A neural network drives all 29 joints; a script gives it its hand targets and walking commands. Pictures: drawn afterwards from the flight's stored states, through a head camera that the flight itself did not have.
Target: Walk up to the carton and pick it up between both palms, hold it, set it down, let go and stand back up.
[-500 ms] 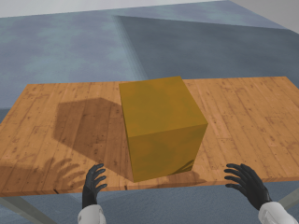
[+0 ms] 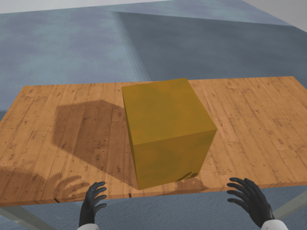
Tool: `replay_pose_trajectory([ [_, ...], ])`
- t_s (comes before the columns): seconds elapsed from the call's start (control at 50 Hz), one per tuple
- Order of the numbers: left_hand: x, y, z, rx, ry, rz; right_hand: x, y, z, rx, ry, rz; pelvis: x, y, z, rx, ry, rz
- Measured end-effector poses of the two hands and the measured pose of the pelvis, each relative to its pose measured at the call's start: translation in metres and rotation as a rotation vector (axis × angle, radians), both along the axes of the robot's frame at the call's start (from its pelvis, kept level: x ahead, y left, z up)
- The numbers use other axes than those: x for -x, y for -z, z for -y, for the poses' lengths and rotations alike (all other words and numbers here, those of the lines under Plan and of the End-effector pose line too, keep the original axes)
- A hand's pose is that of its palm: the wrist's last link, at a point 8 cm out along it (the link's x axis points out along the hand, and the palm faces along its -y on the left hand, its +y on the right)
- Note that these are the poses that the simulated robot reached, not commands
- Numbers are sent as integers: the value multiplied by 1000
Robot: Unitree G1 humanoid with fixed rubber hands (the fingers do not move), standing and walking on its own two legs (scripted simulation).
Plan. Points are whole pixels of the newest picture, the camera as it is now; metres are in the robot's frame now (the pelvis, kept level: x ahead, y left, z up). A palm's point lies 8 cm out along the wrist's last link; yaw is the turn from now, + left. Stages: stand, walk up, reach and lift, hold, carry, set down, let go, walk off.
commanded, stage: set down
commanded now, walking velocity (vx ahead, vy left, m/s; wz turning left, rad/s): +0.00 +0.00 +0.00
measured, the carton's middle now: (162, 134) +0.40 +0.00 +0.01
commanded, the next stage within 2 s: let go in 1.32 s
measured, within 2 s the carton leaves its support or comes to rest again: neither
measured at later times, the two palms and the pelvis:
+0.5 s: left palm (82, 225) +0.16 +0.21 -0.05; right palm (251, 219) +0.18 -0.22 -0.04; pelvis +0.01 +0.00 +0.00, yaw +0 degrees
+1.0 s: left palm (78, 229) +0.16 +0.22 -0.07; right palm out of the picture +0.16 -0.20 -0.07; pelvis +0.01 +0.01 +0.00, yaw +0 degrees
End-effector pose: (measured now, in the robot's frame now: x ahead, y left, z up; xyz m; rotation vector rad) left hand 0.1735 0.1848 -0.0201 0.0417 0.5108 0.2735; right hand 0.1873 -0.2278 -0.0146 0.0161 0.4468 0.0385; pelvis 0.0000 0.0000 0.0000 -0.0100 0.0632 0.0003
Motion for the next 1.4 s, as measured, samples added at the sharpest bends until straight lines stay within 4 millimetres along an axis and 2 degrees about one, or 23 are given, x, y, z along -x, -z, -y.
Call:
replay_pose_trajectory([
  [0.3, 10, 22, -13, 1, 21, -105, 7, 19, -6, 23, 32, -84, -3, 0, -2, 1, 0, -4],
  [0.66, 10, 35, -27, 1, 60, -170, 11, 34, -15, 53, 61, -138, -11, 0, -7, 4, 4, -14],
  [0.88, 13, 44, -34, -8, 84, -217, 22, 46, -21, 77, 67, -188, -11, 0, -9, 5, 4, -10],
  [1.2, 7, 55, -42, -12, 127, -269, 33, 60, -28, 109, 84, -252, -12, 0, -9, 5, 4, -12],
  [1.4, 3, 60, -45, -15, 140, -292, 32, 65, -26, 125, 92, -277, -16, 0, -10, 6, 4, -16],
])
